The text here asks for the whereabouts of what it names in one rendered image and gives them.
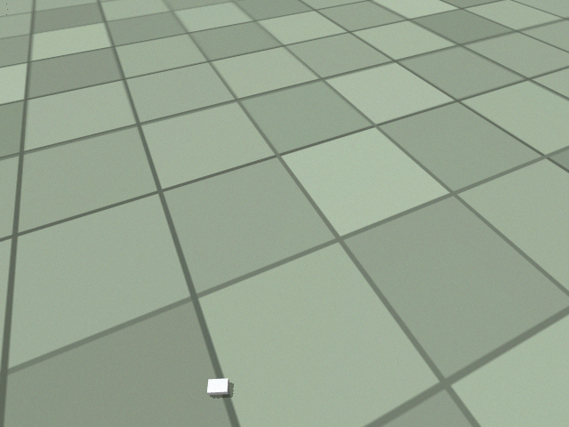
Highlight small box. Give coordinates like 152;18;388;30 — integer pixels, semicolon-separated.
207;378;229;395

